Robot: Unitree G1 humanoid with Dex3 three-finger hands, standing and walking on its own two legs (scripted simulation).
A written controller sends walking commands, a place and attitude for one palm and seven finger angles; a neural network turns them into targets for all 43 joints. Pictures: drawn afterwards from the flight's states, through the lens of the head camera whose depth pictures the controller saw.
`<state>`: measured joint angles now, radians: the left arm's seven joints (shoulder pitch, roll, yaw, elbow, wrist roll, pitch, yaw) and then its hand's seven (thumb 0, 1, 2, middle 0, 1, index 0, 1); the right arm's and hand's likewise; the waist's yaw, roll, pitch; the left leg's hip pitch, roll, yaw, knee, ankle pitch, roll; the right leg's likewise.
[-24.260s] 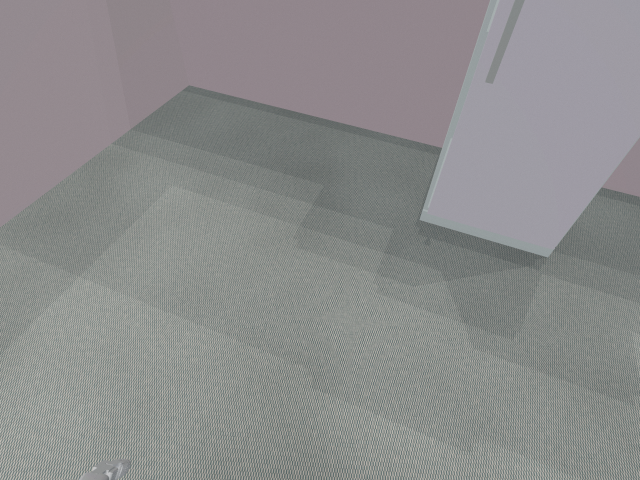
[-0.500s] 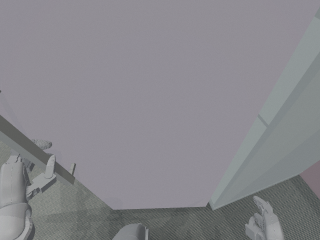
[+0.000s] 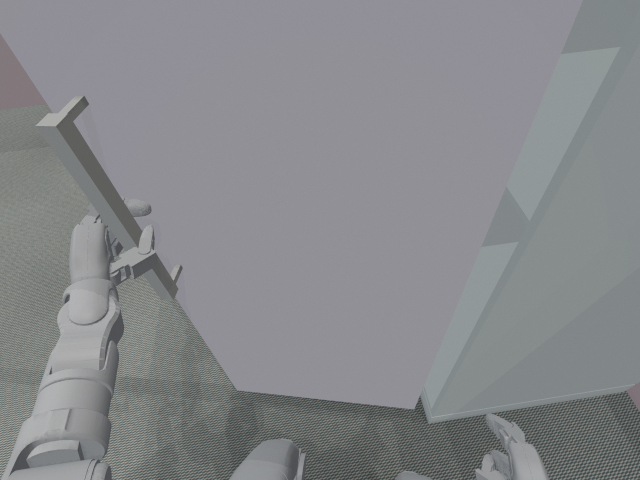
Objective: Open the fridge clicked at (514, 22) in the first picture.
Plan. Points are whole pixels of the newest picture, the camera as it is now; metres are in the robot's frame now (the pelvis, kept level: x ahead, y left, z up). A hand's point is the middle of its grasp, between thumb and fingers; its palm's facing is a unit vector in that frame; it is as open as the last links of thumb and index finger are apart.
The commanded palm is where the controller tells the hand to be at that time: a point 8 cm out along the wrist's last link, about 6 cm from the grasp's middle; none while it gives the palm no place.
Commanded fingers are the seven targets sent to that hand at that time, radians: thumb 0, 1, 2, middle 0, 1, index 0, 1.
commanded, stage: stop walking and hold the door back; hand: left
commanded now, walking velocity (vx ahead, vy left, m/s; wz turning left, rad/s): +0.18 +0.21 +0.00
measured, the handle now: (132, 216) +0.40 +0.29 +0.11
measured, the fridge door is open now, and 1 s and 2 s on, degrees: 75 73 70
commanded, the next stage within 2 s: loosen the grip on the handle in 1.02 s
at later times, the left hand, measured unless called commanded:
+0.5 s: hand (151, 235) +0.38 +0.26 +0.09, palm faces +0.28 -0.91 -0.30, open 5.8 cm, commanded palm +0.34 +0.32 +0.09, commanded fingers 0.00 0.90 0.90 -0.45 -1.40 -0.45 -1.40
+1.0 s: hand (148, 242) +0.37 +0.26 +0.09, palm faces +0.23 -0.94 -0.24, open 5.6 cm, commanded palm +0.34 +0.31 +0.09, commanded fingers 0.00 0.90 0.90 -0.45 -1.40 -0.45 -1.40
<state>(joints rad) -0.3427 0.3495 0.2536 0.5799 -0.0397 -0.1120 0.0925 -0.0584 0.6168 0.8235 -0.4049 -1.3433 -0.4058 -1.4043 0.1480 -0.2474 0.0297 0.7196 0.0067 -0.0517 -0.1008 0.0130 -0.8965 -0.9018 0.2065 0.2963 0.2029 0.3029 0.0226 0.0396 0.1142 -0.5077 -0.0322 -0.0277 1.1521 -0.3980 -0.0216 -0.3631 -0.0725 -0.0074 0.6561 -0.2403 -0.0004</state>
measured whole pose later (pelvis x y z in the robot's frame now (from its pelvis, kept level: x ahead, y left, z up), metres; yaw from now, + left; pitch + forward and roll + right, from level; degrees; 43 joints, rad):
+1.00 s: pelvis -0.03 +0.05 +0.01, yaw -5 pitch -1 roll -1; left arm -0.44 0.37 0.25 0.69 -0.03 -0.19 0.08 -0.06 0.69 0.76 -0.43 -1.39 -0.39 -1.40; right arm 0.23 -0.24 0.03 0.69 0.03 -0.07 -0.09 0.01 -0.90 -0.90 0.20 0.30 0.20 0.30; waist -0.01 0.03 0.09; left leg -0.29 0.04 0.04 0.55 -0.24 -0.01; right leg -0.27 0.01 -0.03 0.50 -0.22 -0.01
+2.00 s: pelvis +0.00 +0.06 -0.01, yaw -5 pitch +10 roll -1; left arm -0.37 0.44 0.42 0.65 -0.02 -0.15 -0.02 -0.02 -0.54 0.20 -0.28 -1.17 -0.37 -1.22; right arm 0.28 -0.24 0.02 0.64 0.01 -0.09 -0.06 0.01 -0.90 -0.90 0.20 0.30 0.20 0.30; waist -0.01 0.00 -0.08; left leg -0.55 0.01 0.01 0.75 -0.37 0.02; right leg -0.52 0.00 -0.02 0.71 -0.36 0.01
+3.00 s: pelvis -0.01 +0.06 -0.01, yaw -3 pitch +7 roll -2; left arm 0.00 0.44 0.43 0.33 -0.17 -0.14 -0.17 -0.02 -0.55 0.20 -0.25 -1.15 -0.26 -1.15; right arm 0.25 -0.25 0.03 0.62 0.04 -0.16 -0.11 0.01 -0.90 -0.90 0.20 0.30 0.20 0.30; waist 0.04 0.02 -0.09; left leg -0.54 0.00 -0.03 0.81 -0.39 0.02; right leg -0.49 -0.01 -0.06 0.74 -0.37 0.01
